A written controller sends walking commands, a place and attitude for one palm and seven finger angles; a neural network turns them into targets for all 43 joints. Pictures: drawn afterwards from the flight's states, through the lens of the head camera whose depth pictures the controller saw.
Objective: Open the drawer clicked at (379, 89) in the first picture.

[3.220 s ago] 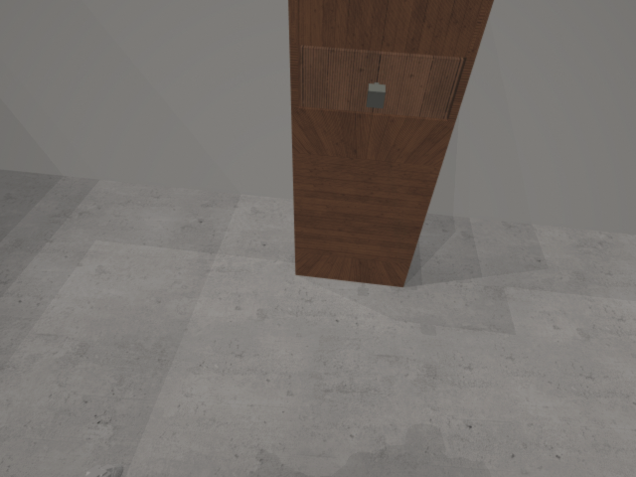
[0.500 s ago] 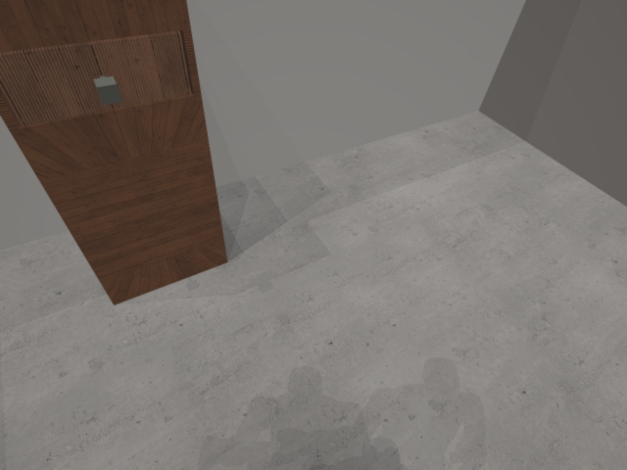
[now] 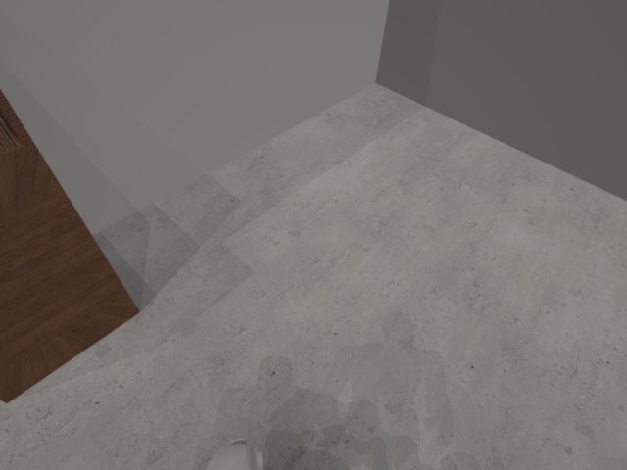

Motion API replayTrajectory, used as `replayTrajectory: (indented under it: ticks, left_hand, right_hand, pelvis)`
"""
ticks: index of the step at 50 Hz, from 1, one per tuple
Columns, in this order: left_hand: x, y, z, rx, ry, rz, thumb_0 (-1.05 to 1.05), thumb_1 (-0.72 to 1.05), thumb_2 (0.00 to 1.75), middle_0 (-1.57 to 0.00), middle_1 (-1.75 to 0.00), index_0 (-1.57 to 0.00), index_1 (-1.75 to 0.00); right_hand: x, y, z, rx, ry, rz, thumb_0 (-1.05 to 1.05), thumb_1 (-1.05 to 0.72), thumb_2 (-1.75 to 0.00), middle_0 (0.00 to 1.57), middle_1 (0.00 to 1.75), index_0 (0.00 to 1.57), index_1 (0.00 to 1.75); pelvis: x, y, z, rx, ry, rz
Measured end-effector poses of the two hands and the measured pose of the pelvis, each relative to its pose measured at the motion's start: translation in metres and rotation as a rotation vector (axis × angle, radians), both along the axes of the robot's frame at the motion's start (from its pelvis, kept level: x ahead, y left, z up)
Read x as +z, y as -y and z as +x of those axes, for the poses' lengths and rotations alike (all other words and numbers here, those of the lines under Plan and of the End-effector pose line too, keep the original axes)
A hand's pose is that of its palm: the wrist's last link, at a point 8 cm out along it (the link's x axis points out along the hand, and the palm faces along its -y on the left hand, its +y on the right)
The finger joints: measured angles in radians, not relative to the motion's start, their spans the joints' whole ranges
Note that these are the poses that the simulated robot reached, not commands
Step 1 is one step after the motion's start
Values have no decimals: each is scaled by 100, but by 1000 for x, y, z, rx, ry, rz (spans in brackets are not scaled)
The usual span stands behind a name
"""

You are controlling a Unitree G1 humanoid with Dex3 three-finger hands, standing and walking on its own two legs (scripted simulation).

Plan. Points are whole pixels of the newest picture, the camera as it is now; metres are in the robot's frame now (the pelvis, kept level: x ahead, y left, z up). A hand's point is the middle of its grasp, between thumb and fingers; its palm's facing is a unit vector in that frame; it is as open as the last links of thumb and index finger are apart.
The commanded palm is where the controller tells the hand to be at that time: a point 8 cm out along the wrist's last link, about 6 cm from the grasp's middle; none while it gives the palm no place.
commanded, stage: turn to face it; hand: left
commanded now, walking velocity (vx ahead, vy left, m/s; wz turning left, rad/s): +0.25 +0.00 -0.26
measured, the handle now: out of the picture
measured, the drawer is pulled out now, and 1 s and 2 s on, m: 0.00 0.00 0.00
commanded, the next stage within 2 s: take the last steps up to it in 1.60 s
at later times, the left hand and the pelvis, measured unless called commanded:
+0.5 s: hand (168, 421) +0.22 +0.23 -0.17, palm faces +0.12 -0.98 -0.14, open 7.3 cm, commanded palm none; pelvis +0.15 +0.06 +0.01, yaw +5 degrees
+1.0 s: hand (163, 456) +0.17 +0.22 -0.15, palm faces +0.43 -0.86 -0.28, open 7.4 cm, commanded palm none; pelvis +0.18 +0.01 +0.00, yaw +25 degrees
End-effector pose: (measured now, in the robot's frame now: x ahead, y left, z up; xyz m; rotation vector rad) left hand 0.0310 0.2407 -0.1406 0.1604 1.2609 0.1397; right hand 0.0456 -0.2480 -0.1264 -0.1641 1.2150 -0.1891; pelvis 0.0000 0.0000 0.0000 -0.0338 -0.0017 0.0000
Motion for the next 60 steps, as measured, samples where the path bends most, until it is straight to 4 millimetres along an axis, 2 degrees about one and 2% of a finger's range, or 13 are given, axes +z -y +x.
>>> replayTrajectory:
  ticks: [5,8,12,16,20,28,36,39,43,48,51,55,60]
  left_hand:
    - [-27,-25,9,35,-108,-28,0,92,90,-20,-30,-21,-29]
    - [-39,-39,27,34,-160,-37,0,91,90,-20,-30,-20,-29]
    - [-28,-49,69,18,-129,-46,0,91,90,-20,-30,-20,-29]
    - [-14,-48,114,35,-48,-59,0,91,90,-19,-30,-20,-29]
    - [-9,-45,148,65,11,-67,0,91,90,-19,-30,-20,-29]
    - [0,-39,189,114,66,-42,0,91,90,-20,-30,-20,-29]
    - [15,-30,212,183,160,46,0,91,90,-20,-30,-20,-29]
    - [23,-27,202,222,177,78,0,91,90,-20,-30,-20,-29]
    - [31,-24,176,294,161,105,0,90,90,-20,-30,-21,-29]
    - [28,-20,132,384,98,107,0,90,90,-20,-30,-21,-29]
    - [22,-18,99,443,44,94,0,90,90,-20,-30,-21,-29]
    - [9,-18,51,530,-34,68,0,90,90,-20,-30,-21,-29]
    - [-17,-29,-1,633,-115,35,0,90,90,-20,-30,-21,-29]
  right_hand:
    - [0,-32,88,47,110,-18,1,-90,-90,19,30,20,30]
    - [0,-49,115,46,145,-43,0,-90,-90,19,30,20,30]
    - [6,-68,116,10,79,-36,0,-91,-90,20,30,20,30]
    - [11,-72,109,-11,-19,-50,-1,-94,-90,20,30,21,30]
    - [8,-77,103,-2,-117,-32,-1,-94,-90,20,30,21,30]
    - [-3,-76,115,17,-186,14,0,-91,-90,20,30,21,30]
    - [-26,-46,163,101,-178,46,1,-90,-90,20,30,21,30]
    - [-27,-32,193,158,-153,39,1,-90,-90,20,30,20,30]
    - [-19,-22,240,253,-104,17,1,-90,-90,19,30,20,30]
    - [-9,-28,296,375,-42,-10,1,-91,-90,19,30,20,30]
    - [-4,-45,327,453,-3,-21,1,-91,-90,19,30,20,29]
    - [3,-84,361,564,57,-30,1,-91,-90,19,30,20,29]
    - [7,-139,386,689,160,-34,1,-91,-90,19,30,20,30]
  pelvis:
    - [-16,-25,51,-27,12,-23]
    - [-21,-39,73,-52,25,-14]
    - [-7,-50,98,-44,26,-8]
    - [4,-60,119,-9,8,-3]
    - [7,-62,134,34,-3,2]
    - [4,-52,158,120,-13,16]
    - [-6,-25,175,214,-28,38]
    - [-4,-15,179,268,-21,41]
    - [1,-8,182,337,-11,57]
    - [3,-6,182,411,-5,74]
    - [2,-10,181,452,-4,75]
    - [-3,-21,177,504,-6,64]
    - [-19,-40,171,563,-10,50]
